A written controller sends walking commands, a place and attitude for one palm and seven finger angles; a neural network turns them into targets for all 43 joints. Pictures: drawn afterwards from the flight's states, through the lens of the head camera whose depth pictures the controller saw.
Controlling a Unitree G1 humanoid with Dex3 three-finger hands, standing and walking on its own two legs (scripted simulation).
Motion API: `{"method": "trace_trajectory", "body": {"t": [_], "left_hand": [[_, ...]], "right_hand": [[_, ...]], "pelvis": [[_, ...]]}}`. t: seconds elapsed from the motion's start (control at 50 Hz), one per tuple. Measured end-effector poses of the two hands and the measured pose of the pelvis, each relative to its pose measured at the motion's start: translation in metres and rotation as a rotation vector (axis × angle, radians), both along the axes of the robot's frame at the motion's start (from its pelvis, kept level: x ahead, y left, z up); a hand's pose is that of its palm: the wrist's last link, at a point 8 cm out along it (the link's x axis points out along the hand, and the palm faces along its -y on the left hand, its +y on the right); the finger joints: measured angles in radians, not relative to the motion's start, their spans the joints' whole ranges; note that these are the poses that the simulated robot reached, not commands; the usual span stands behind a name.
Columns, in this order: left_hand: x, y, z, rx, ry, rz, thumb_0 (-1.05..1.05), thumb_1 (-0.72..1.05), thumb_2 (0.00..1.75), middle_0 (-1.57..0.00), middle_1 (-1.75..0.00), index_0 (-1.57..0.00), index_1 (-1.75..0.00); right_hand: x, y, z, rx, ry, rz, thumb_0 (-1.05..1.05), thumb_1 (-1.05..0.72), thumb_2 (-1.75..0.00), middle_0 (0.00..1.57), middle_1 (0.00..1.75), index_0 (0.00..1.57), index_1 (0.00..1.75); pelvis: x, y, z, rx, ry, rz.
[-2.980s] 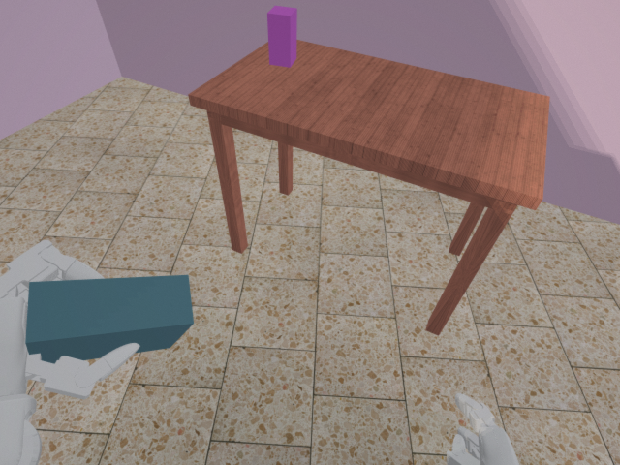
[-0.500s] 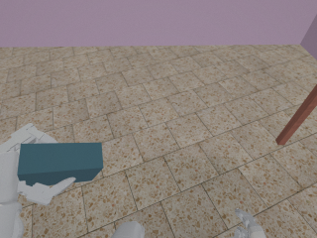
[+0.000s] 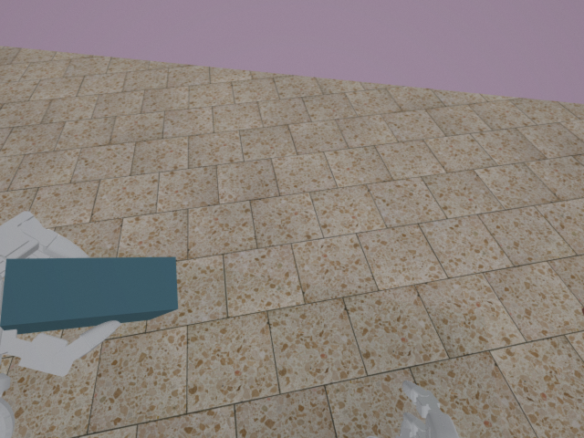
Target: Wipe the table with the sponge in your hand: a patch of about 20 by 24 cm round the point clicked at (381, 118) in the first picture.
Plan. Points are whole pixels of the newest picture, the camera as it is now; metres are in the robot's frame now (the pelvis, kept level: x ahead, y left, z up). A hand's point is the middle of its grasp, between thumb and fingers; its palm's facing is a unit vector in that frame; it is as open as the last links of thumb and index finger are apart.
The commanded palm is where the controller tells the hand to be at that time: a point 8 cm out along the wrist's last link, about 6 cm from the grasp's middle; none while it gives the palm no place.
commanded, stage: walk around to get in front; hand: left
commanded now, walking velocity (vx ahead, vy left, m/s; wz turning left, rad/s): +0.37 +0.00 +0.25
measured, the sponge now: (118, 294) +0.22 +0.20 +0.17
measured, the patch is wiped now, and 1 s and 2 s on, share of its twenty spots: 0.00 0.00 0.00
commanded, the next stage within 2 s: turn to face it in 1.56 s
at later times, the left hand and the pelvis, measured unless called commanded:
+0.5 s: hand (87, 212) +0.31 +0.27 +0.17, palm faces +0.55 -0.74 -0.39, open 9.5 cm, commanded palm +0.25 +0.30 +0.18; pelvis +0.13 +0.00 -0.02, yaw +7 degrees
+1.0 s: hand (148, 153) +0.43 +0.24 +0.16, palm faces +0.54 -0.70 -0.47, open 9.5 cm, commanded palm +0.37 +0.28 +0.18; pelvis +0.28 -0.03 +0.00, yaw +14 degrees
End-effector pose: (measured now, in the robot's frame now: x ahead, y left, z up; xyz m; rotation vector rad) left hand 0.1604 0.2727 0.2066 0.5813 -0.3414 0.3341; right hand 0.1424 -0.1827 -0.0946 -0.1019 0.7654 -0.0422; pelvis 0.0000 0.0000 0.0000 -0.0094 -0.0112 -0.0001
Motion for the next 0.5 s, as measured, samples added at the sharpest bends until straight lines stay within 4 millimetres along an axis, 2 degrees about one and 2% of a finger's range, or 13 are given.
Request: {"method": "trace_trajectory", "body": {"t": [0.04,0.1,0.14,0.22,0.3,0.4,0.44,0.5], "left_hand": [[0.005,-0.001,-0.003,0.02,0.011,0.048,0.0,-0.44,0.99,-0.81,-1.35,-0.81,-1.35],[0.015,-0.004,-0.017,0.007,0.019,0.114,0.0,-0.44,0.99,-0.81,-1.35,-0.81,-1.35],[0.023,-0.006,-0.027,-0.047,0.037,0.138,0.0,-0.44,0.99,-0.81,-1.35,-0.81,-1.35],[0.038,-0.013,-0.032,-0.088,0.08,0.13,0.0,-0.44,0.99,-0.81,-1.35,-0.81,-1.35],[0.051,-0.014,-0.02,-0.059,0.069,0.101,0.0,-0.44,0.99,-0.81,-1.35,-0.81,-1.35],[0.07,0.007,-0.012,-0.042,-0.017,0.123,0.0,-0.44,0.99,-0.81,-1.35,-0.81,-1.35],[0.082,0.019,-0.016,-0.04,-0.068,0.135,0.0,-0.44,0.99,-0.81,-1.35,-0.81,-1.35],[0.107,0.031,-0.025,-0.066,-0.077,0.16,0.0,-0.44,0.99,-0.81,-1.35,-0.81,-1.35]], "right_hand": [[0.012,-0.005,-0.011,0.011,0.016,0.022,0.01,-0.9,-0.9,0.2,0.3,0.21,0.3],[0.033,-0.021,-0.031,-0.005,0.039,0.058,0.01,-0.9,-0.9,0.2,0.3,0.21,0.3],[0.046,-0.036,-0.033,-0.04,0.062,0.074,0.01,-0.9,-0.9,0.2,0.3,0.21,0.3],[0.073,-0.064,-0.015,-0.116,0.068,0.057,0.02,-0.91,-0.9,0.2,0.3,0.21,0.3],[0.101,-0.081,0.011,-0.192,0.037,0.042,0.02,-0.91,-0.9,0.2,0.3,0.2,0.3],[0.14,-0.079,0.026,-0.26,-0.012,0.036,0.01,-0.91,-0.9,0.19,0.3,0.2,0.3],[0.157,-0.072,0.023,-0.265,-0.046,0.024,0.01,-0.91,-0.9,0.19,0.3,0.2,0.3],[0.177,-0.05,0.018,-0.206,-0.059,0.025,0.01,-0.91,-0.9,0.19,0.3,0.2,0.3]], "pelvis": [[0.011,-0.009,-0.005,0.002,-0.005,0.017],[0.022,-0.019,-0.019,0.008,-0.015,0.055],[0.029,-0.022,-0.018,0.014,-0.026,0.069],[0.046,-0.024,-0.007,0.029,-0.019,0.094],[0.067,-0.025,0.001,0.045,0.0,0.114],[0.1,-0.011,-0.005,0.034,0.003,0.12],[0.112,-0.004,-0.014,0.03,-0.006,0.114],[0.126,-0.002,-0.015,0.03,-0.014,0.127]]}}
